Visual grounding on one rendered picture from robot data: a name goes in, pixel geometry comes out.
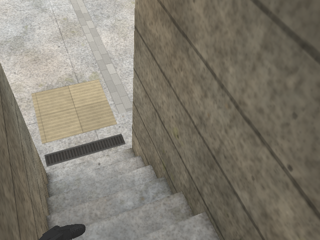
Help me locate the stairs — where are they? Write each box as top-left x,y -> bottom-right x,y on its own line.
46,148 -> 220,240

